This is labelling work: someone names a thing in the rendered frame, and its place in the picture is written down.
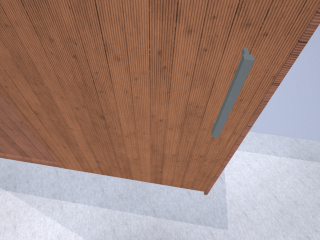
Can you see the handle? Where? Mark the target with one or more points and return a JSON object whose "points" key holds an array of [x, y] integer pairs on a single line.
{"points": [[237, 83]]}

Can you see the wardrobe door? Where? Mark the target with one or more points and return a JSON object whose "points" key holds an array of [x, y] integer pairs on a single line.
{"points": [[16, 138], [131, 88]]}

